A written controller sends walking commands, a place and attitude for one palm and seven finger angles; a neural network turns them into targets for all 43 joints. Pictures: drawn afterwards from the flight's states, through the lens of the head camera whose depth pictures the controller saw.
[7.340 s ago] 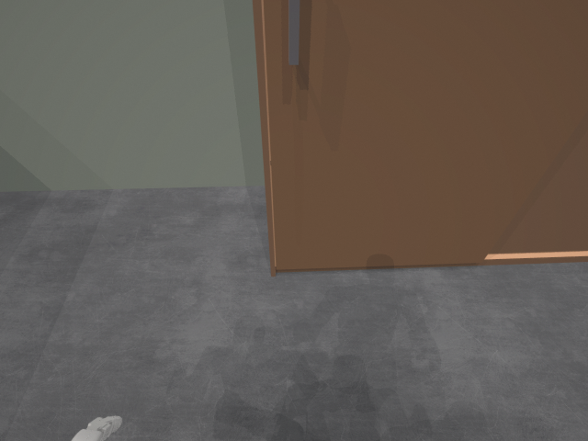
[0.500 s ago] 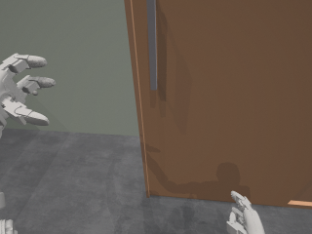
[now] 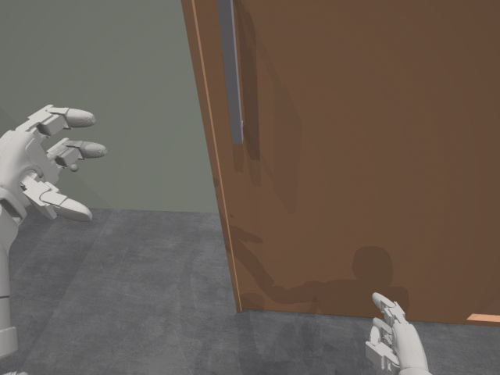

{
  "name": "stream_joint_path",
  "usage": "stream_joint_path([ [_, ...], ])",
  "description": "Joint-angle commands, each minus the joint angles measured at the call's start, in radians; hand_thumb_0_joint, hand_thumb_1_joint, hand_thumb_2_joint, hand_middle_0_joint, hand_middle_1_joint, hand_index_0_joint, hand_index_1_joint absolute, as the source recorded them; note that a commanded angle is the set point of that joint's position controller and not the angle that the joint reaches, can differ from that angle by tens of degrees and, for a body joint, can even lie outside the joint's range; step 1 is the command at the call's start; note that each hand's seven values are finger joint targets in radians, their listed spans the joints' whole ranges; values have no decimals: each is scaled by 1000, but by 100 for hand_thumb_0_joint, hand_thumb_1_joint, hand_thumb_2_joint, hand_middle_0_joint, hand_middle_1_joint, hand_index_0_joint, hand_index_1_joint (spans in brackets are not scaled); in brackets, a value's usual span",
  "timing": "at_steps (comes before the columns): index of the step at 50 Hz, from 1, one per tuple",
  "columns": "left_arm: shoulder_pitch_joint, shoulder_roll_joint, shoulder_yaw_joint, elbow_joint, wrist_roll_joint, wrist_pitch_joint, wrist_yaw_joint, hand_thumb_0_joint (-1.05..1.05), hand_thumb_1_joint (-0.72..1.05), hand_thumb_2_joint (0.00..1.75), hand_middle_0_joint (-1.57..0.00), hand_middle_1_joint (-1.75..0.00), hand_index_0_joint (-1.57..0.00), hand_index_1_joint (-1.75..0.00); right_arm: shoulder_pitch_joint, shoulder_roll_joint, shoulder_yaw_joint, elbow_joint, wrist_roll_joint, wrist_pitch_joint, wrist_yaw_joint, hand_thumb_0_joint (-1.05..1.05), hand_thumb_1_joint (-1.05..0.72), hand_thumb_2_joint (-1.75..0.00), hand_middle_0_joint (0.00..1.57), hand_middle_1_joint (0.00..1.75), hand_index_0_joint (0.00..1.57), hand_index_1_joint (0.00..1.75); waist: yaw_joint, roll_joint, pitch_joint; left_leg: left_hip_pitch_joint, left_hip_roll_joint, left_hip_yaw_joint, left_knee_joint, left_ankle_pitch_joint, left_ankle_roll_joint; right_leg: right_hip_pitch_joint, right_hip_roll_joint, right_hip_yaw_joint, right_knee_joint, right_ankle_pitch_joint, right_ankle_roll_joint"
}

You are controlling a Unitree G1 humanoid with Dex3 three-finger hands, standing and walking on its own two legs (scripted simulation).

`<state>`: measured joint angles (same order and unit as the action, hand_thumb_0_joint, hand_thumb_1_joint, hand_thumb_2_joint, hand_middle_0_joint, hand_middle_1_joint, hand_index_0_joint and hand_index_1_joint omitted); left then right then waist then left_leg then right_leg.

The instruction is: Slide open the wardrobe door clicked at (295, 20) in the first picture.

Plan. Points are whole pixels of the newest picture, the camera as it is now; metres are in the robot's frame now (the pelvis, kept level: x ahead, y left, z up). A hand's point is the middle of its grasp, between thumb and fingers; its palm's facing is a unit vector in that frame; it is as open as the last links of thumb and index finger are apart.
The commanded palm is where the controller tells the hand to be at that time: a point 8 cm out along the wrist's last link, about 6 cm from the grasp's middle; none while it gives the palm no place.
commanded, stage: move the hooked fingers beside the handle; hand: left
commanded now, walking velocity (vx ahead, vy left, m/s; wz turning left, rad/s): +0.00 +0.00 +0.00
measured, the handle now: (233, 67) +0.53 +0.10 +0.27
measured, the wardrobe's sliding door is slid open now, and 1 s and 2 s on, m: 0.00 0.00 0.00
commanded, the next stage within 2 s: none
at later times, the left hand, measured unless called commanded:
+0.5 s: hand (109, 136) +0.34 +0.24 +0.25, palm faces +0.07 -1.00 -0.04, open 14.0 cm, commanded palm +0.30 +0.28 +0.25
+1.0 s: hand (153, 126) +0.38 +0.19 +0.25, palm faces +0.02 -1.00 -0.03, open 14.0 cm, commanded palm +0.36 +0.25 +0.25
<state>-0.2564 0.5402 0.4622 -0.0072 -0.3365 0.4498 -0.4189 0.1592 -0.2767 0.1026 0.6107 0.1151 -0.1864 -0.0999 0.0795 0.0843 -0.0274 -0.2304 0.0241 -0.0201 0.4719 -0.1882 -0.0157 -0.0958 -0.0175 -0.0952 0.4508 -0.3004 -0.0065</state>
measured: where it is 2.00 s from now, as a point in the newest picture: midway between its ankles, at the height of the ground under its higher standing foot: outside the picture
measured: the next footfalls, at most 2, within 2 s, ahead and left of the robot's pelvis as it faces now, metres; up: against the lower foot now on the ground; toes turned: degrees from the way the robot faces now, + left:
none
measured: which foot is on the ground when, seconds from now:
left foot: down 0.00-1.00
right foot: down 0.00-1.00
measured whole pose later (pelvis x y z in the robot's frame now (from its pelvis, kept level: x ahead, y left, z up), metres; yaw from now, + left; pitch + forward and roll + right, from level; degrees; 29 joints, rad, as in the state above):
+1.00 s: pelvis +0.01 +0.00 +0.00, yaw -1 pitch -2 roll +0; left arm -0.56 0.39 0.29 0.24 -0.24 0.43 -0.20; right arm 0.19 -0.26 0.07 0.64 0.10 -0.09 -0.09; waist 0.03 0.06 -0.05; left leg -0.23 0.03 0.01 0.45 -0.19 -0.01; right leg -0.11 -0.02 -0.07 0.44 -0.30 0.00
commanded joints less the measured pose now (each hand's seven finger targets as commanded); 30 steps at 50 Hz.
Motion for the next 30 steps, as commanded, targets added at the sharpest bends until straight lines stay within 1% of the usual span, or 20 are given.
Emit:
stream_joint_path([
  [1, -307, 355, 219, -224, -49, -121, 7, 0, -50, 30, -30, -120, -30, -120, -168, -88, -48, -181, -11, -60, -3, 0, -90, -90, 20, 30, 20, 30, 18, -63, -260, 217, -57, -13, -22, 204, 55, -49, 28, 33, -62, 359, 1],
  [3, -319, 319, 191, -176, -50, -109, 16, 0, -50, 30, -30, -120, -30, -120, -167, -87, -52, -168, -6, -56, 4, 0, -90, -90, 20, 30, 20, 30, 15, -53, -208, 203, -54, -6, -19, 185, 51, -81, 26, 38, -76, 338, 5],
  [4, -343, 293, 160, -149, -44, -93, 23, 0, -50, 30, -30, -120, -30, -120, -169, -89, -48, -163, -4, -55, 3, 0, -90, -90, 20, 30, 20, 30, 5, -15, -179, 196, -53, -8, -25, 173, 49, -102, 24, 35, -75, 322, 2],
  [5, -364, 268, 129, -127, -36, -76, 28, 0, -50, 30, -30, -120, -30, -120, -166, -88, -49, -161, -1, -53, 2, 0, -90, -90, 20, 30, 20, 30, -1, -13, -158, 195, -53, -9, -30, 162, 49, -120, 26, 30, -75, 302, 1],
  [6, -380, 237, 88, -122, -25, -60, 29, 0, -50, 30, -30, -120, -30, -120, -166, -90, -50, -162, 1, -51, 2, 0, -90, -90, 20, 30, 20, 30, -7, 31, -151, 198, -53, -9, -32, 160, 46, -132, 24, 30, -74, 292, -1],
  [7, -391, 215, 53, -127, -13, -44, 31, 0, -50, 30, -30, -120, -30, -120, -167, -89, -48, -166, 4, -49, 2, 0, -90, -90, 20, 30, 20, 30, -10, 47, -143, 200, -52, -13, -36, 162, 45, -140, 24, 26, -71, 285, -4],
  [8, -397, 182, 6, -138, -4, -34, 32, 0, -50, 30, -30, -120, -30, -120, -170, -85, -50, -167, 6, -48, 2, 0, -90, -90, 20, 30, 20, 30, -16, 47, -127, 202, -50, -8, -27, 166, 47, -150, 22, 35, -77, 290, -4],
  [10, -439, 165, -30, -161, 9, -23, 35, 0, -50, 30, -30, -120, -30, -120, -167, -88, -50, -173, 4, -45, -2, 0, -90, -90, 20, 30, 20, 30, -26, 26, -153, 208, -52, -19, -29, 160, 51, -152, 22, 29, -72, 279, -4],
  [11, -450, 188, -9, -163, 10, -27, 40, 0, -50, 30, -30, -120, -30, -120, -164, -90, -52, -172, 4, -41, -6, 0, -90, -90, 20, 30, 20, 30, -28, -13, -166, 212, -50, -22, -29, 156, 52, -147, 25, 27, -73, 271, -3],
  [12, -484, 188, -14, -190, 14, -39, 42, 0, -50, 30, -30, -120, -30, -120, -168, -92, -51, -173, -1, -39, -8, 0, -90, -90, 20, 30, 20, 30, -29, -11, -199, 229, -53, -24, -27, 169, 53, -137, 26, 26, -66, 280, -5],
  [13, -485, 213, 7, -208, 11, -54, 50, 0, -50, 30, -30, -120, -30, -120, -169, -87, -52, -173, -4, -38, -8, 0, -90, -90, 20, 30, 20, 30, -23, -23, -206, 236, -50, -20, -21, 179, 55, -126, 27, 33, -73, 290, -6],
  [14, -516, 222, 28, -244, 8, -71, 59, 0, -50, 30, -30, -120, -30, -120, -171, -85, -52, -177, -8, -39, -9, 0, -90, -90, 20, 30, 20, 30, -22, -22, -255, 250, -53, -24, -23, 196, 54, -100, 25, 31, -65, 306, -8],
  [17, -521, 239, 79, -219, 0, -104, 91, 0, -50, 30, -30, -120, -30, -120, -173, -78, -50, -168, -17, -35, -8, 0, -90, -90, 20, 30, 20, 30, -6, -26, -292, 256, -55, -19, -23, 223, 50, -69, 26, 30, -54, 347, -10],
  [18, -501, 286, 123, -190, 2, -106, 105, 0, -50, 30, -30, -120, -30, -120, -167, -82, -53, -157, -20, -31, -5, 0, -90, -90, 20, 30, 20, 30, 4, -55, -294, 240, -53, -14, -18, 232, 50, -51, 27, 32, -60, 359, -7],
  [21, -494, 243, 95, -74, 22, -66, 131, 0, -50, 30, -30, -120, -30, -120, -168, -79, -53, -147, -14, -13, -1, 0, -90, -90, 20, 30, 20, 30, 1, -35, -240, 200, -50, 1, -31, 214, 48, -68, 20, 31, -59, 353, -5],
  [22, -509, 211, 54, -52, 33, -47, 134, 0, -50, 30, -30, -120, -30, -120, -169, -81, -52, -147, -11, -6, -1, 0, -90, -90, 20, 30, 20, 30, -6, -15, -215, 192, -49, 2, -36, 201, 46, -87, 19, 31, -62, 333, -6],
  [23, -508, 194, 31, -27, 41, -36, 138, 0, -50, 30, -30, -120, -30, -120, -167, -82, -56, -144, -8, -3, 2, 0, -90, -90, 20, 30, 20, 30, -9, -21, -197, 182, -46, 5, -33, 198, 46, -92, 18, 33, -67, 329, -6],
  [27, -559, 112, -74, -80, 60, -18, 128, 0, -50, 30, -30, -120, -30, -120, -167, -82, -58, -168, -5, 10, 4, 0, -90, -90, 20, 30, 20, 30, -32, 17, -220, 213, -46, 3, -27, 217, 50, -107, 18, 33, -57, 347, -9],
  [28, -557, 100, -87, -84, 53, -30, 124, 0, -50, 30, -30, -120, -30, -120, -164, -83, -62, -169, -6, 9, 3, 0, -90, -90, 20, 30, 20, 30, -37, -55, -221, 212, -41, 3, -19, 217, 54, -105, 21, 32, -61, 356, -6],
  [30, -580, 144, -40, -82, 44, -50, 123, 0, -50, 30, -30, -120, -30, -120, -162, -87, -62, -167, -9, 11, -3, 0, -90, -90, 20, 30, 20, 30, -32, -80, -238, 215, -44, -4, -24, 206, 58, -99, 23, 35, -60, 349, -5],
])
